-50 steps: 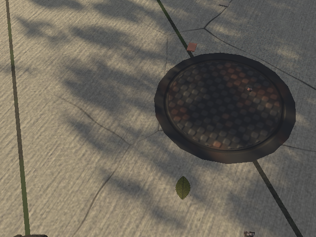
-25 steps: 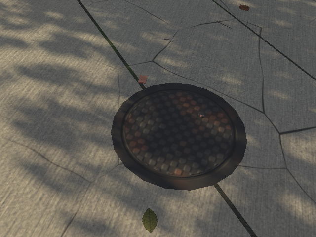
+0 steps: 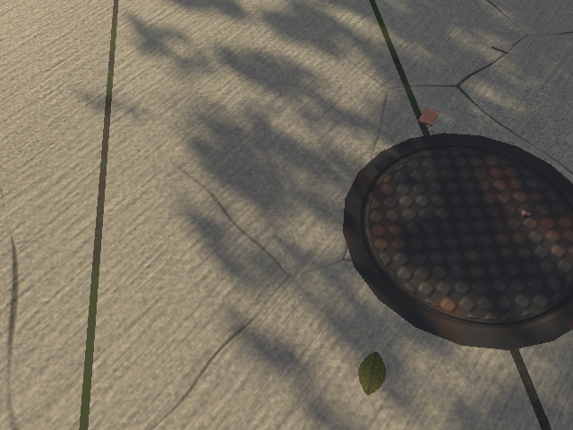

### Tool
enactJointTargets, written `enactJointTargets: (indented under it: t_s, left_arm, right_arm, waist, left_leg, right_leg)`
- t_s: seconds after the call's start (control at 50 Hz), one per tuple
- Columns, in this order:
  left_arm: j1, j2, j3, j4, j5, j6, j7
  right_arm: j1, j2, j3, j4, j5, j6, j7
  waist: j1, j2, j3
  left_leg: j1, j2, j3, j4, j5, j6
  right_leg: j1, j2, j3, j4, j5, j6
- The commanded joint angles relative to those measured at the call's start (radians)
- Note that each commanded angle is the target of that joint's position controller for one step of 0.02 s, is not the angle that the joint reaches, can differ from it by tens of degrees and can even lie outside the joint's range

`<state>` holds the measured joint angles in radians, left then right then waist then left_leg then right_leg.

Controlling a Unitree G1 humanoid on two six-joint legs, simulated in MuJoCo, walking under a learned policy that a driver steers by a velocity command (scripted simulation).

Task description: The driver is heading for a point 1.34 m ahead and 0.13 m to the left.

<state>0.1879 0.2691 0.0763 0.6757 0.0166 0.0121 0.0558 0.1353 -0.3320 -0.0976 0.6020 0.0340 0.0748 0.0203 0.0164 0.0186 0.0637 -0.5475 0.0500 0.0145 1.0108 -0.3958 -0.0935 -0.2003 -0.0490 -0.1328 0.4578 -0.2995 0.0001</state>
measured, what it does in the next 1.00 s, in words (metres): walks ahead: left foot, then right foot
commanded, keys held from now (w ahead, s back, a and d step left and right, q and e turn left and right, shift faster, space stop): q+shift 0.20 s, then w+q+shift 0.20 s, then w+shift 0.08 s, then w+e+shift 0.52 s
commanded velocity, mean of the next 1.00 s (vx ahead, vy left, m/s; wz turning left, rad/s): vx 0.57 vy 0.00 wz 0.27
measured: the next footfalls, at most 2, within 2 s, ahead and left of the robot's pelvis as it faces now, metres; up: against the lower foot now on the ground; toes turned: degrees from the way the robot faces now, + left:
left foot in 0.14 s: +0.05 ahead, +0.15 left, +0.00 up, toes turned +12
right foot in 0.64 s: +0.26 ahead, -0.01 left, +0.00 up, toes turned +28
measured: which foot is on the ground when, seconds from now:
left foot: up 0.00-0.12, down 0.14-0.64, up 0.66-1.00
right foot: down 0.00-0.14, up 0.16-0.62, down 0.64-1.00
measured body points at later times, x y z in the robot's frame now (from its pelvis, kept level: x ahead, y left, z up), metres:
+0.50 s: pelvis +0.08 +0.06 +0.01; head +0.09 +0.09 +0.46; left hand +0.16 +0.39 -0.07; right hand +0.29 -0.17 -0.07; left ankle +0.01 +0.14 -0.74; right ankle +0.22 -0.06 -0.70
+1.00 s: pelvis +0.38 +0.13 -0.01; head +0.43 +0.12 +0.44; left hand +0.22 +0.35 -0.12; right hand +0.72 +0.02 -0.04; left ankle +0.52 +0.33 -0.71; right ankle +0.23 -0.03 -0.74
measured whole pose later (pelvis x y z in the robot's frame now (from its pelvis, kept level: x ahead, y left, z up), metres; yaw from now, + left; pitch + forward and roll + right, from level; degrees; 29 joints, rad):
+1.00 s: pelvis +0.38 +0.13 -0.01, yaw +12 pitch +3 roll +2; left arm 0.60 0.21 0.03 0.84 -0.05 -0.06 0.02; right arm -0.05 -0.26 -0.01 0.53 0.02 -0.15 0.03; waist 0.15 0.02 0.03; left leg -0.60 -0.02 -0.11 0.51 -0.01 -0.04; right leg 0.10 0.04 0.29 0.29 -0.43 -0.08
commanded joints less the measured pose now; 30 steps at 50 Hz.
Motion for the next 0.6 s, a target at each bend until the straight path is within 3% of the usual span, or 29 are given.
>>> enactJointTargets:
  t_s: [0.02, 0.08, 0.12, 0.14, 0.16, 0.18, 0.2, 0.22, 0.24, 0.26, 0.28, 0.32, 0.36, 0.4, 0.48, 0.54, 0.6]
  left_arm:
    - [-0.021, 0.212, 0.064, -0.062, -0.009, -0.007, -0.005]
    - [-0.033, 0.222, 0.073, -0.052, -0.034, -0.021, -0.034]
    - [-0.043, 0.191, 0.068, -0.038, -0.050, -0.026, -0.046]
    - [0.002, 0.161, 0.061, -0.026, -0.040, -0.032, -0.053]
    - [-0.035, 0.073, 0.032, -0.099, 0.020, -0.039, -0.054]
    - [-0.108, 0.108, 0.032, -0.124, 0.019, -0.042, -0.044]
    - [-0.157, 0.146, 0.040, -0.127, -0.011, -0.042, -0.036]
    - [-0.136, 0.151, 0.043, -0.121, -0.018, -0.050, -0.036]
    - [-0.127, 0.170, 0.050, -0.105, -0.015, -0.057, -0.036]
    - [-0.125, 0.182, 0.056, -0.106, -0.013, -0.062, -0.039]
    - [-0.130, 0.175, 0.054, -0.103, -0.013, -0.070, -0.048]
    - [-0.139, 0.149, 0.046, -0.092, -0.018, -0.094, -0.060]
    - [-0.167, 0.123, 0.035, -0.088, -0.020, -0.111, -0.065]
    - [-0.188, 0.110, 0.029, -0.088, -0.028, -0.121, -0.071]
    - [-0.221, 0.091, 0.011, -0.095, -0.036, -0.135, -0.081]
    - [-0.204, 0.108, 0.003, -0.098, -0.046, -0.144, -0.085]
    - [-0.123, 0.121, 0.004, -0.078, -0.047, -0.147, -0.083]
  right_arm:
    - [-0.076, -0.037, -0.001, -0.116, -0.004, -0.009, 0.018]
    - [-0.046, -0.072, -0.021, -0.113, -0.002, 0.013, 0.020]
    - [0.056, -0.093, -0.045, -0.081, -0.003, 0.019, 0.009]
    - [0.160, -0.170, -0.077, -0.059, -0.006, 0.014, -0.011]
    - [0.182, -0.321, -0.105, -0.083, -0.011, 0.003, -0.027]
    - [0.174, -0.291, -0.088, -0.103, -0.057, -0.037, -0.008]
    - [0.141, -0.244, -0.072, -0.095, -0.052, -0.063, -0.001]
    - [0.138, -0.199, -0.062, -0.068, -0.012, -0.077, -0.011]
    - [0.112, -0.158, -0.046, -0.069, 0.014, -0.077, -0.017]
    - [0.071, -0.151, -0.037, -0.079, 0.015, -0.078, -0.024]
    - [0.058, -0.154, -0.033, -0.088, 0.002, -0.082, -0.031]
    - [0.078, -0.160, -0.032, -0.081, -0.011, -0.093, -0.045]
    - [0.119, -0.168, -0.033, -0.064, -0.008, -0.101, -0.052]
    - [0.137, -0.174, -0.032, -0.056, -0.002, -0.102, -0.055]
    - [0.167, -0.140, -0.013, -0.042, 0.004, -0.108, -0.046]
    - [0.182, -0.127, 0.001, -0.034, -0.001, -0.120, -0.026]
    - [0.188, -0.107, 0.016, -0.020, -0.007, -0.123, -0.012]
  waist:
    - [0.025, -0.162, -0.125]
    - [0.008, -0.184, -0.130]
    - [-0.054, -0.143, -0.160]
    - [-0.098, -0.003, -0.191]
    - [-0.057, 0.335, -0.194]
    - [-0.112, 0.247, -0.341]
    - [-0.105, 0.139, -0.274]
    - [-0.072, 0.090, -0.224]
    - [-0.055, 0.048, -0.185]
    - [-0.032, 0.072, -0.147]
    - [-0.027, 0.101, -0.129]
    - [-0.028, 0.099, -0.114]
    - [-0.041, 0.095, -0.099]
    - [-0.047, 0.127, -0.084]
    - [-0.078, 0.162, -0.062]
    - [-0.094, 0.177, -0.045]
    - [-0.055, 0.147, -0.041]
  left_leg:
    - [0.006, 0.025, 0.039, -0.145, 0.019, 0.015]
    - [0.120, -0.002, 0.091, -0.288, 0.054, 0.057]
    - [0.311, -0.056, 0.114, -0.468, 0.162, 0.115]
    - [0.533, -0.033, -0.011, -0.558, 0.437, 0.180]
    - [0.732, 0.226, -0.451, -0.538, 0.944, 0.342]
    - [0.670, 0.344, -0.654, -0.625, 0.771, 0.505]
    - [0.619, 0.304, -0.569, -0.660, 0.618, 0.473]
    - [0.576, 0.233, -0.522, -0.699, 0.237, 0.411]
    - [0.520, 0.199, -0.521, -0.746, -0.090, 0.370]
    - [0.444, 0.175, -0.525, -0.786, -0.237, 0.355]
    - [0.405, 0.153, -0.526, -0.813, -0.282, 0.350]
    - [0.386, 0.127, -0.504, -0.822, -0.235, 0.342]
    - [0.372, 0.102, -0.487, -0.809, -0.179, 0.334]
    - [0.338, 0.077, -0.482, -0.795, -0.157, 0.329]
    - [0.279, 0.078, -0.460, -0.749, -0.098, 0.312]
    - [0.296, 0.129, -0.476, -0.742, -0.117, 0.313]
    - [0.304, 0.132, -0.432, -0.699, -0.065, 0.301]
  right_leg:
    - [0.154, -0.265, 0.101, -0.088, 0.557, -0.189]
    - [0.135, -0.284, 0.042, -0.030, 0.543, -0.149]
    - [0.067, -0.246, -0.040, 0.144, 0.539, -0.075]
    - [-0.109, -0.170, -0.085, 0.364, 0.383, 0.001]
    - [-0.496, -0.011, -0.070, 0.696, -0.385, 0.096]
    - [-0.560, 0.049, 0.183, 0.851, -0.435, 0.100]
    - [-0.574, 0.027, 0.228, 0.867, -0.358, 0.078]
    - [-0.582, 0.000, 0.247, 0.780, -0.244, 0.047]
    - [-0.568, -0.020, 0.250, 0.692, -0.160, 0.031]
    - [-0.523, -0.010, 0.245, 0.618, -0.093, 0.027]
    - [-0.491, 0.012, 0.235, 0.588, -0.040, 0.029]
    - [-0.457, 0.041, 0.230, 0.473, 0.024, 0.037]
    - [-0.424, 0.069, 0.230, 0.355, 0.070, 0.049]
    - [-0.373, 0.095, 0.227, 0.268, 0.086, 0.065]
    - [-0.265, 0.081, 0.198, 0.153, 0.129, 0.075]
    - [-0.226, 0.037, 0.164, 0.117, 0.120, 0.031]
    - [-0.120, 0.038, 0.110, 0.044, 0.085, -0.039]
